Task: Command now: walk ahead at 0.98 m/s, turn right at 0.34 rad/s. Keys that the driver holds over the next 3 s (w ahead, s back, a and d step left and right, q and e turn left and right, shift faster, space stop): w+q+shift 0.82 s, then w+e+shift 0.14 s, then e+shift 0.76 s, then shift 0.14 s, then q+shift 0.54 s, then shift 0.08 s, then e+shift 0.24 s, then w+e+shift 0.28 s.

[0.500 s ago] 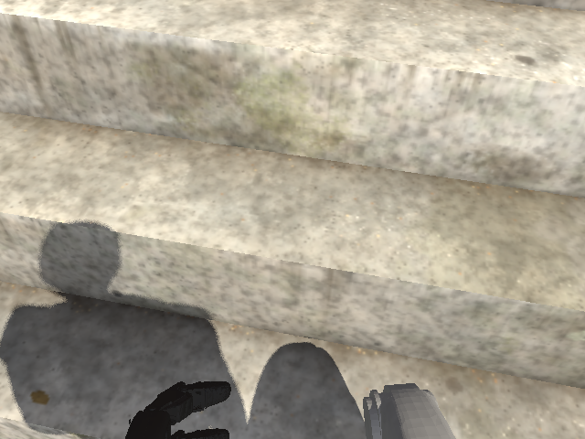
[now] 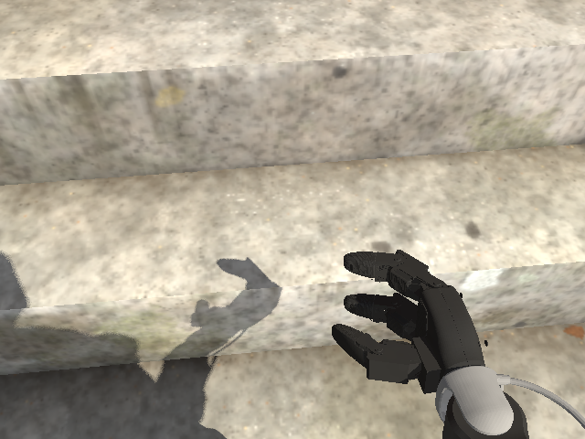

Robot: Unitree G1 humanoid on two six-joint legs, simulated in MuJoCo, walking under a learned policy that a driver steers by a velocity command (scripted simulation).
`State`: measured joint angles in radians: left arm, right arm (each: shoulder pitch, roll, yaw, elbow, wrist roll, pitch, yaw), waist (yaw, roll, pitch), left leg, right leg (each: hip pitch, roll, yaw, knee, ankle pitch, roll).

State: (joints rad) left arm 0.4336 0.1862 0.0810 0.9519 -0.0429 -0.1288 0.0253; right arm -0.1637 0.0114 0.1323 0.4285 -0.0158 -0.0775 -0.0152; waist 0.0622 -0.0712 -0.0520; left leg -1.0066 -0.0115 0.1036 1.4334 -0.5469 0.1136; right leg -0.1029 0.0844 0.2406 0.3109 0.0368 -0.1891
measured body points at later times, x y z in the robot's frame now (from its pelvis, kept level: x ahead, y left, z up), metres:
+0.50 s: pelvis +0.34 +0.00 +0.31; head +0.33 -0.01 +0.76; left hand +0.45 +0.26 +0.20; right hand +0.51 -0.23 +0.21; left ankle +0.26 +0.11 -0.12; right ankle +0.37 -0.11 -0.37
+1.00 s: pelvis +0.61 +0.11 +0.57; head +0.64 +0.13 +1.02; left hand +0.86 +0.36 +0.60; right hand +0.69 -0.13 +0.44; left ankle +0.56 +0.12 -0.17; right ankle +0.62 -0.02 +0.18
